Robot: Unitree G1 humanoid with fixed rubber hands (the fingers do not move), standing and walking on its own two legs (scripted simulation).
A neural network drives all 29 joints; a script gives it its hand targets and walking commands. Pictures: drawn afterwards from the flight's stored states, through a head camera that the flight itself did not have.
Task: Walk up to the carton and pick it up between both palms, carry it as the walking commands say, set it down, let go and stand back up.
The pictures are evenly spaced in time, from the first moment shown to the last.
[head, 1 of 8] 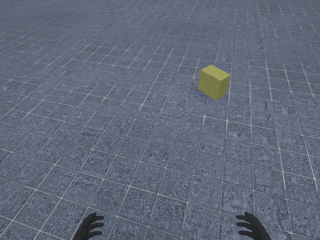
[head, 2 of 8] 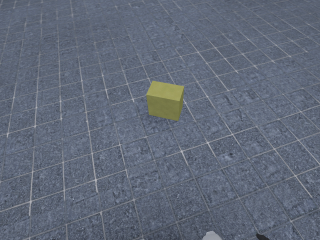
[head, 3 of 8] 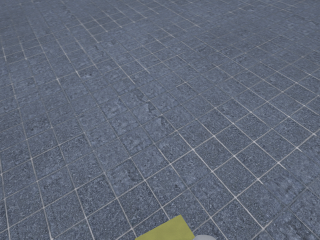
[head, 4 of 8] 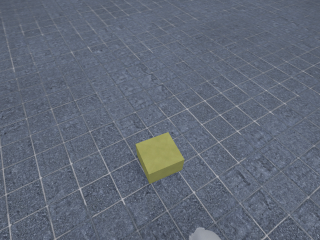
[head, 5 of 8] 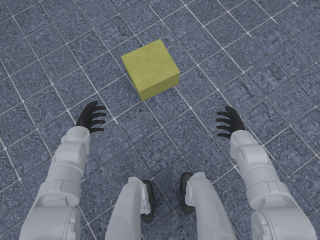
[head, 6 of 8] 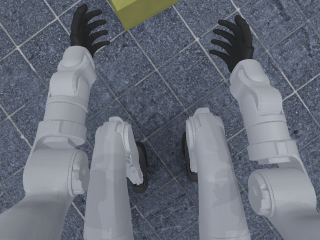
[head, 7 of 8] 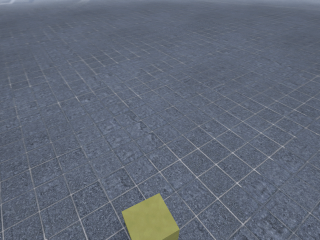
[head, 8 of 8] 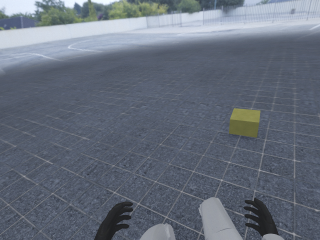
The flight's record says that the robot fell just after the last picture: yes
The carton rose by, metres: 0.03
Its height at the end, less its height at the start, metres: -0.04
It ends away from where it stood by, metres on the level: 0.62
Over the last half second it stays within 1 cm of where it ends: yes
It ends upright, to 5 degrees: no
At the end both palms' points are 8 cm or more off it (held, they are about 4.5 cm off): yes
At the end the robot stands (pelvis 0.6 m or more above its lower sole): no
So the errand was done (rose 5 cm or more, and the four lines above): no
